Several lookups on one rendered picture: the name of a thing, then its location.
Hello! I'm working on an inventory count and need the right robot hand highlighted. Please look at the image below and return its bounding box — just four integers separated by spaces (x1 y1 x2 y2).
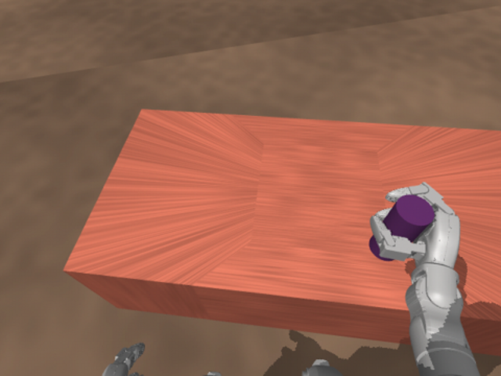
370 182 460 269

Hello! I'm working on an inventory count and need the left robot hand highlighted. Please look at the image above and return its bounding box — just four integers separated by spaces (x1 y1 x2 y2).
102 342 145 376

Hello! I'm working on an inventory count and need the can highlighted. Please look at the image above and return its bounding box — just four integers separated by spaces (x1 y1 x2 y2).
369 195 434 261

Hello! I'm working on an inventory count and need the right robot arm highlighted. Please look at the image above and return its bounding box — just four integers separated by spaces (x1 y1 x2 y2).
405 262 481 376

